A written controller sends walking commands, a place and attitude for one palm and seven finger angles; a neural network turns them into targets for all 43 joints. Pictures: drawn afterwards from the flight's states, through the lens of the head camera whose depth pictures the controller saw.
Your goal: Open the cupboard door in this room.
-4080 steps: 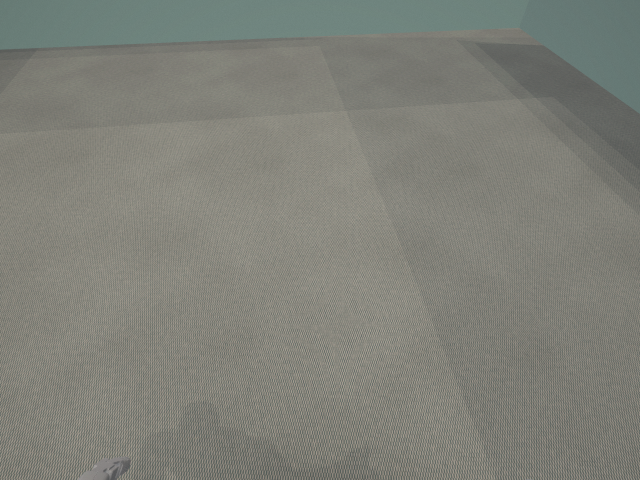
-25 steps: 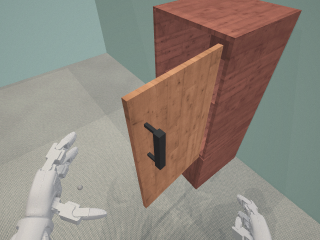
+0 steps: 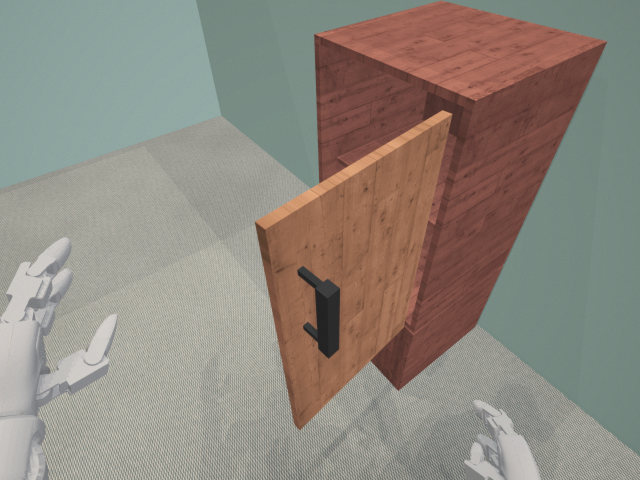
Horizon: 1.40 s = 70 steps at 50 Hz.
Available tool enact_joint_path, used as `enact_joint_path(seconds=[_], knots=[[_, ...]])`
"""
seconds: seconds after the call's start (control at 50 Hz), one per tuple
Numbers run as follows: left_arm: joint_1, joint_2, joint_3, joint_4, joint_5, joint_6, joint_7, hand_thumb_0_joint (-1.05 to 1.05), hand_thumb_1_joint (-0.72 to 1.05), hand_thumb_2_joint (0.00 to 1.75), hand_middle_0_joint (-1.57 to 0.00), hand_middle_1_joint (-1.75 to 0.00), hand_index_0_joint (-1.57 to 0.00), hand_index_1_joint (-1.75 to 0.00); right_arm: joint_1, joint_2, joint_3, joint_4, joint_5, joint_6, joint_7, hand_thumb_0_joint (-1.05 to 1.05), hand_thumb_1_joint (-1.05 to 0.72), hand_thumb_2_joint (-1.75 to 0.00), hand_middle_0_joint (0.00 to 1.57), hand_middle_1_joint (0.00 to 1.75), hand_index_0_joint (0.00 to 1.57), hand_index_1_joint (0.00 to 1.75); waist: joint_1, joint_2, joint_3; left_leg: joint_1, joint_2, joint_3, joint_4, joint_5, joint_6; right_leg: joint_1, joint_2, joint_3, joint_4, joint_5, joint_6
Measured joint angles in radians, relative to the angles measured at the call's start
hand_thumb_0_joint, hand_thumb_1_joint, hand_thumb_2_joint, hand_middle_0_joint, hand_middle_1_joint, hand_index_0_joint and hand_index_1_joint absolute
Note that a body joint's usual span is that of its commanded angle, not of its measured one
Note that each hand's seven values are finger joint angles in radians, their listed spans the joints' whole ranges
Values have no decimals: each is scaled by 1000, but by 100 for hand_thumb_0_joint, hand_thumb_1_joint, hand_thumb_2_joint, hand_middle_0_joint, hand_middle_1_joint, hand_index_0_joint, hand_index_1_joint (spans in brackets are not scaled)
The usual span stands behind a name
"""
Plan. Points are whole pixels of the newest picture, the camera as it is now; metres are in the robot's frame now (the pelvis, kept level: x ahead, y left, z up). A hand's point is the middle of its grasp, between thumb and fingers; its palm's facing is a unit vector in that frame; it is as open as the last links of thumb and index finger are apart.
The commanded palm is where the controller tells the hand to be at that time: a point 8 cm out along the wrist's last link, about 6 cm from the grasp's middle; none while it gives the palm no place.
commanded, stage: draw the hand back to the body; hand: left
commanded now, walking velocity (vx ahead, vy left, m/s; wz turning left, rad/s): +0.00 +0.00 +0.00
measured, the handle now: (317, 312) +0.33 +0.05 +0.03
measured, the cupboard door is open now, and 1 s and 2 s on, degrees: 97 97 97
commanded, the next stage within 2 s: step back with the hand held close in 0.42 s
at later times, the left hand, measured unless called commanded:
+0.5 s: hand (95, 351) +0.18 +0.24 +0.15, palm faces +0.45 -0.80 -0.40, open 7.4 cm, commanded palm +0.14 +0.28 +0.16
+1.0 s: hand (66, 375) +0.16 +0.26 +0.15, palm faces +0.33 -0.80 -0.50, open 7.4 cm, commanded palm +0.10 +0.30 +0.17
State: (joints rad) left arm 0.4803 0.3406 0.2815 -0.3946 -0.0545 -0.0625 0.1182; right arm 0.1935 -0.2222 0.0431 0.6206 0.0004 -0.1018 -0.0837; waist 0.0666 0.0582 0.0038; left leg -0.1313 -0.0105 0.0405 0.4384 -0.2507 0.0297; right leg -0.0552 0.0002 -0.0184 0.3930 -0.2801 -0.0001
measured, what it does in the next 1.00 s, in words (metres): shifts its weight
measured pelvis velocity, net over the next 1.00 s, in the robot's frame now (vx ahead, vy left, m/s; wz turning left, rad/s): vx -0.05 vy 0.00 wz -0.03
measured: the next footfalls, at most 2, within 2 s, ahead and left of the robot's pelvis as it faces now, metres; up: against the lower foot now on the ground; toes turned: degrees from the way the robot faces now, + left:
right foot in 1.26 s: -0.09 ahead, -0.11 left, +0.00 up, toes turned +6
right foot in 1.78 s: -0.29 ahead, -0.08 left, +0.00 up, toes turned +1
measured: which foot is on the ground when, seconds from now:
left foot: down 0.00-1.00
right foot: down 0.00-1.00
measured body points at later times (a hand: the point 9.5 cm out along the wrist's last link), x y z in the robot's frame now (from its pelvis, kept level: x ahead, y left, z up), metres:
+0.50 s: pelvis +0.00 -0.02 +0.00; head -0.02 -0.05 +0.45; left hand +0.15 +0.28 +0.18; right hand +0.18 -0.24 -0.09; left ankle +0.00 +0.10 -0.74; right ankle -0.04 -0.12 -0.74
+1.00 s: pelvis -0.05 +0.00 +0.00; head -0.03 +0.00 +0.45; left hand +0.14 +0.30 +0.18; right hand +0.13 -0.25 -0.08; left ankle +0.00 +0.10 -0.74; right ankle -0.04 -0.12 -0.74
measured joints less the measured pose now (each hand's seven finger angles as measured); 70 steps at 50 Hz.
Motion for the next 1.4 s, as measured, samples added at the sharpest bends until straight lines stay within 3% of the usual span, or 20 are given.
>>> enact_joint_path(seconds=[0.12, 0.22, 0.32, 0.56, 0.7, 0.94, 1.14, 1.26, 1.32, 1.4], knots=[[-27, 14, 61, 13, -9, -12, 3, 1, 73, 83, -20, -30, -20, -30, -7, -5, -10, 10, 1, 8, 3, 2, -90, -90, 20, 30, 20, 30, 4, 4, 8, 18, 5, -3, -21, 11, -6, 19, 6, -3, -23, 12, -6], [-31, -15, 43, 38, -12, -8, -3, 1, 83, 87, -20, -30, -20, -30, -10, -10, -18, 12, 1, 16, 7, 2, -90, -90, 20, 30, 20, 30, 4, 9, 19, 22, 9, -5, -34, 21, -10, 22, 11, -4, -33, 20, -11], [-16, -17, 19, 37, -10, -3, -11, 2, 87, 89, -20, -30, -21, -30, -5, -6, -21, 23, -1, 15, 3, 2, -90, -90, 20, 30, 20, 30, 3, 2, 18, 26, 18, -8, -38, 25, -18, 27, 19, -7, -40, 24, -19], [-26, -6, 39, 41, -17, -20, -11, 2, 89, 90, -21, -30, -21, -30, -12, -7, -28, 30, 2, 7, 0, 2, -90, -90, 20, 29, 20, 30, 0, 17, 25, 36, 32, -12, -44, 31, -30, 39, 34, -9, -52, 33, -31], [23, 32, 91, 7, -9, -71, -17, 2, 89, 90, -21, -30, -21, -30, -36, -20, -34, -15, 8, 57, 6, 2, -90, -90, 20, 30, 20, 30, -33, 26, 13, -64, 46, -14, -4, 30, -29, -43, 47, -11, -53, 55, -29], [86, 92, 95, -81, -10, -62, -2, 2, 89, 90, -21, -30, -21, -30, -38, -17, -61, -65, 24, 116, -10, 1, -90, -90, 20, 29, 20, 30, -57, -24, 36, -139, 28, 18, 11, 64, -4, -148, 25, 17, 10, 74, -3], [97, 100, 125, -112, 6, -103, 23, 2, 89, 90, -21, -30, -21, -30, -13, -4, -46, -89, 22, 95, -3, 1, -90, -90, 20, 29, 20, 30, -70, -51, 33, -214, 18, 17, 64, 95, 26, -213, 13, 13, 51, 110, 19], [69, 89, 145, -112, 39, -128, 22, 2, 89, 90, -21, -30, -21, -30, 25, 3, -44, -83, 11, 55, -3, 1, -90, -90, 20, 30, 20, 30, -68, -37, 31, -277, 6, -11, 105, 113, 45, -223, 45, 30, 216, 15, 20], [69, 89, 172, -128, 33, -143, 25, 2, 89, 90, -21, -30, -21, -30, 27, 15, -40, -69, 8, 38, 5, 1, -90, -90, 20, 30, 20, 30, -56, -46, 17, -331, 3, 1, 116, 122, 38, -187, 49, 46, 172, -68, 0], [73, 50, 145, -136, 10, -159, 32, 2, 89, 90, -21, -30, -21, -30, -11, 11, -42, -29, 9, 25, 17, 1, -90, -90, 20, 30, 20, 30, -40, -14, 49, -352, 19, -9, 122, 95, 4, -198, 65, 41, 141, -11, -1]])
